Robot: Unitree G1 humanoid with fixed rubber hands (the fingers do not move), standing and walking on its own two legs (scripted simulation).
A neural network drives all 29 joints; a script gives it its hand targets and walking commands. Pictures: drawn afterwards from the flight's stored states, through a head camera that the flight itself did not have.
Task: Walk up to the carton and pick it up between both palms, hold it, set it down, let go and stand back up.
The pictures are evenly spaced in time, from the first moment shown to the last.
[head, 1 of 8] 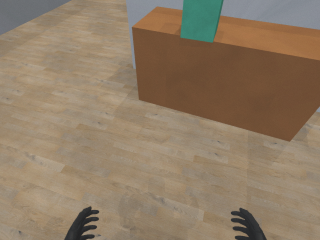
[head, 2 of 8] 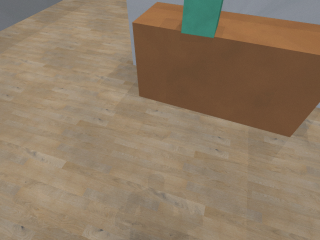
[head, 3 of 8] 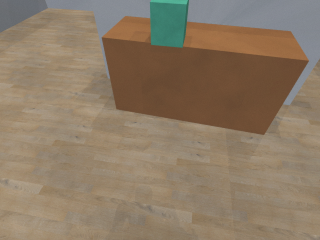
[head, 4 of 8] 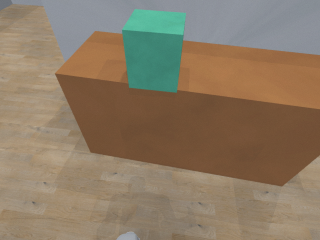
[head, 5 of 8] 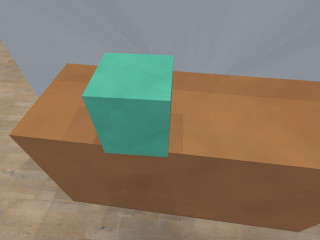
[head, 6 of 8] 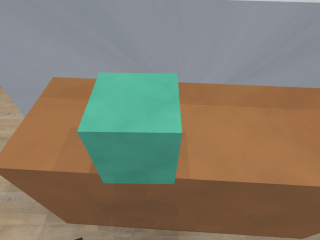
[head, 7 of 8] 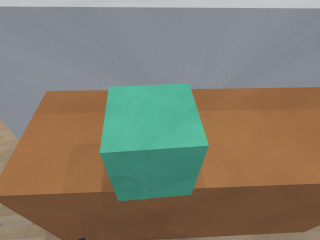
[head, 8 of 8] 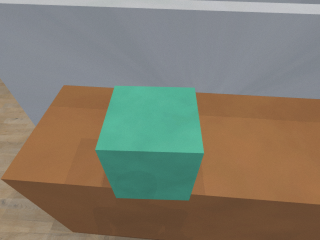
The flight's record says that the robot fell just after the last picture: no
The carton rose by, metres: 0.00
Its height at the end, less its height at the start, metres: +0.00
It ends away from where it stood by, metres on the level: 0.00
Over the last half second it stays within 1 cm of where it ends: yes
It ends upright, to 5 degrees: yes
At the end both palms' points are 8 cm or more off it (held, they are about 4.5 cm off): yes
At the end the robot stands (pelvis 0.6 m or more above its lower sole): yes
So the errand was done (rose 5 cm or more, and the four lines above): no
